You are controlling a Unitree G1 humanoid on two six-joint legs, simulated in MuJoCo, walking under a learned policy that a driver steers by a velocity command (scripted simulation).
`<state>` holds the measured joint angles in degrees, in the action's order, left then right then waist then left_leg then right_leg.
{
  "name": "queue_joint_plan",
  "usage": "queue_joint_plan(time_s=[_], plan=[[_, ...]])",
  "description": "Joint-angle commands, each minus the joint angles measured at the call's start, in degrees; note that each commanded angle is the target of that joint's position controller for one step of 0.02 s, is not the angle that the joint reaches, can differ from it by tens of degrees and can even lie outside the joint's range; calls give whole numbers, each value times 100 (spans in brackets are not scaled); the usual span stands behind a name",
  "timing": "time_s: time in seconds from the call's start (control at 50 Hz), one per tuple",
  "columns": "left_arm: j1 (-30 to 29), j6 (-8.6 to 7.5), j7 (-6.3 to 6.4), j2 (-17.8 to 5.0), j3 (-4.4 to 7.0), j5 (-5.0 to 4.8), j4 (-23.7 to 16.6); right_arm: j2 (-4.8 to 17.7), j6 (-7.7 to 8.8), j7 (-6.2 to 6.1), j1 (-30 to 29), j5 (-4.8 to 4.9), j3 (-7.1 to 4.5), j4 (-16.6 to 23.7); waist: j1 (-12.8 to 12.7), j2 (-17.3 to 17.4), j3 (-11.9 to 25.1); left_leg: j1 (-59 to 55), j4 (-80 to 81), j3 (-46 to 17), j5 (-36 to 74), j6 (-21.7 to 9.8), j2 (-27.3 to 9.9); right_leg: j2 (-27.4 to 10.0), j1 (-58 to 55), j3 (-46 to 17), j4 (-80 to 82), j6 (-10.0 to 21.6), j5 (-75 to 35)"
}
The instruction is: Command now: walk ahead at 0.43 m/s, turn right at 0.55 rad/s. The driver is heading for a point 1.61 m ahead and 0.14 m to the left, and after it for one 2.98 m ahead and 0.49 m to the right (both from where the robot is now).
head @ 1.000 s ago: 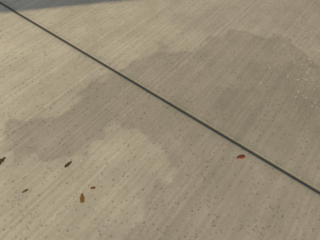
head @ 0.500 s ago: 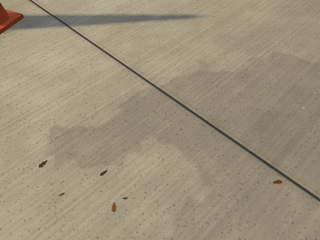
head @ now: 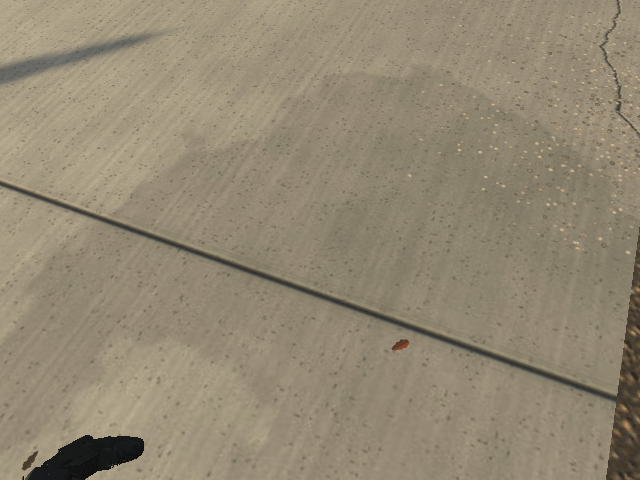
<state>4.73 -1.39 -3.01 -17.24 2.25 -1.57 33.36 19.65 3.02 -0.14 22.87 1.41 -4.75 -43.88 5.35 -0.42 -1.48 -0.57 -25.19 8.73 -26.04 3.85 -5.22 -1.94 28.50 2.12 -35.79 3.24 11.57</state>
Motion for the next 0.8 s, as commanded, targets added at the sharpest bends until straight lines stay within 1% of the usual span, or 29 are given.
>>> queue_joint_plan(time_s=[0.02,0.04,0.06,0.08,0.1,0.12,0.14,0.16,0.2,0.24,0.28,0.34,0.38,0.42,0.46,0.48,0.5,0.52,0.54,0.56,0.58,0.6,0.62,0.64,0.66,0.68,0.72,0.76,0.8], plan=[[2197,64,211,-1707,656,-48,118,98,136,-26,-291,-297,73,727,-1195,-1243,1217,3486,-3930,177,570,-203,50,-957,-4347,-2354,731,1068,574],[2159,-63,154,-1841,590,0,-121,129,306,-14,-377,-174,134,985,-1134,-1426,2154,4587,-5124,-1195,-872,-142,742,-1846,-4916,-5451,2054,1898,2230],[1886,-169,107,-1355,463,32,-81,686,390,20,-893,80,-11,1036,-1251,-667,1381,5209,-5396,-1483,-293,-236,397,-1799,-4504,-4887,2342,1646,2493],[1667,-223,107,-1138,390,60,-51,720,452,32,-1037,108,0,1067,-1083,-616,798,5202,-5062,-1382,260,-390,158,-1590,-3810,-4083,2270,1485,2067],[1291,-235,116,-971,334,80,-99,659,467,-14,-989,-36,8,954,-823,-241,512,4794,-4626,-1381,685,-400,-66,-1316,-3069,-3442,2174,1298,1274],[1010,-237,122,-848,288,135,-146,659,440,-31,-905,-160,-19,896,-603,-331,339,4363,-4190,-1419,981,-379,-186,-1042,-2479,-2926,2197,1208,591],[844,-235,145,-795,266,186,-191,638,387,-10,-847,-194,-28,846,-468,-470,280,4045,-4031,-1401,1194,-345,-205,-861,-2103,-2657,2321,1177,262],[793,-260,174,-785,269,185,-173,567,343,2,-812,-224,-16,794,-417,-487,291,3907,-3894,-1322,1320,-275,-152,-792,-1925,-2486,2378,1224,-196],[909,-295,239,-813,277,131,-55,450,269,-2,-932,-272,16,775,-409,-345,224,3856,-3447,-1228,1639,-126,-45,-659,-1690,-2102,2414,1247,-838],[1109,-293,307,-814,274,104,112,281,255,2,-1341,-265,84,847,-537,-310,112,3991,-2625,-1188,2258,-21,24,-570,-1746,-1798,2423,1152,-1133],[1272,-294,337,-757,243,90,272,90,286,63,-1722,-217,171,853,-734,-424,71,3711,-1672,-1090,3060,-19,103,-419,-1750,-1408,2415,937,-1182],[1618,-321,343,-881,256,67,509,5,340,176,-2330,-105,234,960,-1030,-411,-126,3483,-952,-982,3690,-145,179,-601,-1884,-1344,2529,867,-876],[1789,-309,335,-900,257,73,662,71,363,244,-2583,-54,226,1042,-1126,-356,-270,3747,-680,-997,3566,-313,179,-818,-2383,-1367,2471,870,-977],[1916,-260,338,-922,267,91,803,102,377,324,-2726,-40,224,1131,-1147,-328,-344,4035,-507,-985,3154,-514,219,-1038,-2956,-1335,2311,831,-1373],[1921,-201,361,-963,286,90,890,121,374,393,-2664,-35,218,1165,-1058,-358,-292,3969,-406,-909,2622,-717,323,-1142,-3353,-1193,2051,732,-2188],[1850,-177,377,-1007,296,99,891,188,364,402,-2467,-40,185,1133,-927,-405,-126,3606,-391,-796,2339,-827,480,-1103,-3443,-1051,1777,657,-3163],[1796,-148,397,-1070,308,124,881,316,344,386,-2119,-52,116,1057,-736,-496,201,3031,-456,-627,2090,-950,706,-1033,-3514,-909,1304,589,-4406],[1679,-97,421,-1069,291,151,841,507,327,351,-1379,-64,-3,871,-317,-437,708,2015,-320,-458,2222,-1129,920,-830,-3394,-641,352,460,-5349],[1627,-96,461,-989,232,218,723,752,299,300,-486,-72,-97,727,94,-264,1340,372,-457,-1111,2565,-1424,452,-686,-2430,-493,-952,272,-4705],[2235,-212,413,-473,69,286,530,1353,282,269,100,-132,-250,698,-115,1074,2187,-1947,-368,-3965,2027,-2496,-1060,283,-49,-237,-3396,-262,-1493],[2141,-363,352,-559,31,263,559,900,260,276,262,12,-165,591,-2,1301,2513,-2543,532,-5570,1296,-2742,-1423,709,1014,-854,-4174,-365,1820],[1517,-490,265,-897,113,40,380,650,212,219,-45,17,-88,644,83,904,1620,-1962,692,-4859,831,-2408,-1257,313,1586,-1093,-4356,-306,1522],[1066,-580,238,-866,81,1,246,575,174,185,-355,-35,-67,730,8,368,1011,-1108,809,-4194,1061,-2212,-1027,68,1594,-981,-4047,-244,1138],[842,-625,245,-803,83,111,189,502,148,174,-609,-72,-36,769,-194,-29,482,-266,954,-3728,1652,-2112,-795,-90,1470,-869,-3508,-260,893],[856,-606,265,-801,119,220,183,402,153,156,-751,-123,9,828,-386,-33,306,267,1104,-3382,2196,-2045,-586,-236,1148,-845,-3116,-301,688],[964,-568,270,-739,114,257,176,414,143,140,-855,-141,9,868,-534,172,256,600,1220,-3272,2520,-2073,-473,-261,926,-806,-2900,-385,610],[1115,-478,297,-594,75,294,217,440,152,95,-890,-92,-6,825,-655,332,235,1061,1314,-2926,3055,-2136,-350,-286,749,-664,-2468,-584,548],[763,-444,332,-458,18,307,96,602,153,33,-814,-59,-56,751,-588,341,94,1475,1374,-2574,3269,-2063,-165,-212,669,-529,-1700,-743,28],[231,-467,323,-308,-37,298,-12,675,112,-21,-664,-16,-85,649,-395,372,52,1770,1283,-2289,3071,-1805,121,-41,283,-479,-681,-789,-930]])
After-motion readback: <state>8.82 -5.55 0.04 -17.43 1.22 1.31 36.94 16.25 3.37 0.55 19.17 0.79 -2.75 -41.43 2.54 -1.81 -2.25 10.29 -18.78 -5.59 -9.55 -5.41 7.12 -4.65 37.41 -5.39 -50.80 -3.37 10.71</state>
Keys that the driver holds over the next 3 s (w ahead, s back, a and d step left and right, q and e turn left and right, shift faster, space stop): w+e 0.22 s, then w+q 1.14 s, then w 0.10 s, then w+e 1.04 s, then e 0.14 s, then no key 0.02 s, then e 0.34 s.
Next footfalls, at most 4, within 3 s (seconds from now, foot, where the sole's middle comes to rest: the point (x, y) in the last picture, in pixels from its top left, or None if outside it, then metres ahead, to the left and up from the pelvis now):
0.54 left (297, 468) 0.49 0.05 -0.76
1.00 right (375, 335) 0.77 -0.15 -0.76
1.52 left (224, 285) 0.94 0.19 -0.76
2.06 right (268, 176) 1.30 0.07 -0.76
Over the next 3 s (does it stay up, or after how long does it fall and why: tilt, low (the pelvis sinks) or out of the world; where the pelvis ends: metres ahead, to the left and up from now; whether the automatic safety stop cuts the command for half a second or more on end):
stays up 1.52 0.17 0.02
